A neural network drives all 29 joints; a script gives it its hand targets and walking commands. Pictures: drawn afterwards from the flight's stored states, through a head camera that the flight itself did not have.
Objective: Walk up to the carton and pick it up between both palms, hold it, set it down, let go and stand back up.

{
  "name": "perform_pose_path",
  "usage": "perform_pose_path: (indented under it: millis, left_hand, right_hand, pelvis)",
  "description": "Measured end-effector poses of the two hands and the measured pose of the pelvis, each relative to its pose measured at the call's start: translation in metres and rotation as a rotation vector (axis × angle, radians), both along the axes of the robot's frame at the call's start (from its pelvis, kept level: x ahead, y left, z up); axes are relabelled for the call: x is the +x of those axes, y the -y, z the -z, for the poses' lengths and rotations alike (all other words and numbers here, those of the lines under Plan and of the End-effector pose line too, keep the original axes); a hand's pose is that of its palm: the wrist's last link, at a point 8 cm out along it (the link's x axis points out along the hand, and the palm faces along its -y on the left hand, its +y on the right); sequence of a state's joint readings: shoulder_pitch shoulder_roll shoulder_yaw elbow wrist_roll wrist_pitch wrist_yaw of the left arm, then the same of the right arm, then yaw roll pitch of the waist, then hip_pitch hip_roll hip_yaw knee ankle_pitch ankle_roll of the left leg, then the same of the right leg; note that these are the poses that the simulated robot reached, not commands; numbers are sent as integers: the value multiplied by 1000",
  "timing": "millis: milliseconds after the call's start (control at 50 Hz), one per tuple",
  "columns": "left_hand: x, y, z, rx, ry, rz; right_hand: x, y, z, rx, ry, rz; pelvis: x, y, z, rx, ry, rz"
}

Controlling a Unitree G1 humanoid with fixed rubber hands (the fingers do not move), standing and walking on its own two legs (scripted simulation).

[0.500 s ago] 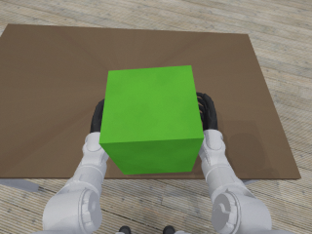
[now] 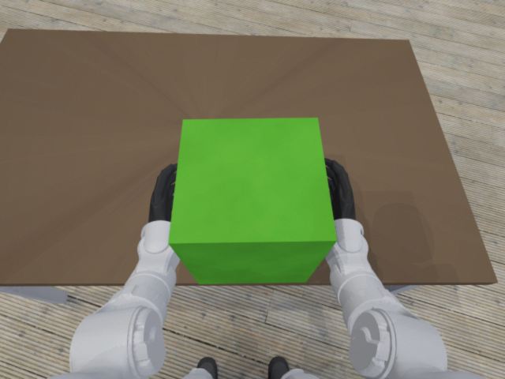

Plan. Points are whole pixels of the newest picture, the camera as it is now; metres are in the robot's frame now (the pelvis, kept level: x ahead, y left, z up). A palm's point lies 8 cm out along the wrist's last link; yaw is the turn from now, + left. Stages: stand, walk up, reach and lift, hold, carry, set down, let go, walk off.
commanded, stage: set down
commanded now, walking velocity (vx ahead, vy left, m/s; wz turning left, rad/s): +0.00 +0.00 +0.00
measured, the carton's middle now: (251, 210) +0.38 +0.00 -0.05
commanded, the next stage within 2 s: none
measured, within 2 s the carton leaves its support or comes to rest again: neither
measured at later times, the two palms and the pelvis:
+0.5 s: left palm (155, 201) +0.38 +0.16 +0.00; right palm (347, 209) +0.37 -0.15 +0.00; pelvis -0.02 +0.02 -0.01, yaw -2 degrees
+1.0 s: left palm (143, 262) +0.29 +0.17 -0.03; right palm (365, 248) +0.30 -0.17 -0.01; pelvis -0.06 +0.01 -0.01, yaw -1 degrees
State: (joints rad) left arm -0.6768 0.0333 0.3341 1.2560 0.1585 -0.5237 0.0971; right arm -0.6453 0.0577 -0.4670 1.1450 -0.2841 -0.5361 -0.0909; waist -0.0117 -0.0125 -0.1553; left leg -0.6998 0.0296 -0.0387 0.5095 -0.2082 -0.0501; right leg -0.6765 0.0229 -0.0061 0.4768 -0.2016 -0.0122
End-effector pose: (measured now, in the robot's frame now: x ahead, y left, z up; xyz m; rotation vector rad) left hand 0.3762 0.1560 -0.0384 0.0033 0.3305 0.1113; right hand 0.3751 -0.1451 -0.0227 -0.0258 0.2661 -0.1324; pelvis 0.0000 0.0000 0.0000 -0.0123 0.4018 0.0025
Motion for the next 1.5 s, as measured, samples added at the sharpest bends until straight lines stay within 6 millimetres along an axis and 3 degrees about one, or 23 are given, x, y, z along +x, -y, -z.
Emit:
perform_pose_path:
  millis: [100, 320, 440, 720, 880, 1140, 1500]
  left_hand:
    - [0, 2, -4, -7, -2, -12]
    - [17, -1, -38, -45, 63, -7]
    - [12, -3, -39, -35, 32, 24]
    - [-37, -11, -19, -21, -24, -8]
    - [-72, -14, -11, -28, -28, -35]
    - [-99, -17, -14, -53, 22, -41]
    - [-159, -31, 20, -44, -60, -75]
  right_hand:
    - [-4, 7, 5, -57, -43, -60]
    - [-3, 2, -10, -22, -45, -19]
    - [-7, 3, -19, -23, -31, -27]
    - [-25, 11, -28, -16, -6, -60]
    - [-48, 19, -26, -11, -11, -58]
    - [-98, 28, -1, -15, -90, -32]
    - [-144, 41, 24, -18, -121, -11]
  pelvis:
    - [-2, 0, 2, -11, -21, 7]
    - [-12, -14, 7, -36, -19, 9]
    - [-19, -20, 8, -44, -10, 10]
    - [-38, -15, 8, -37, 17, 10]
    - [-52, -10, 7, -29, 38, 10]
    - [-66, -11, 8, -31, 77, 10]
    - [-58, -10, 4, -30, 137, 8]
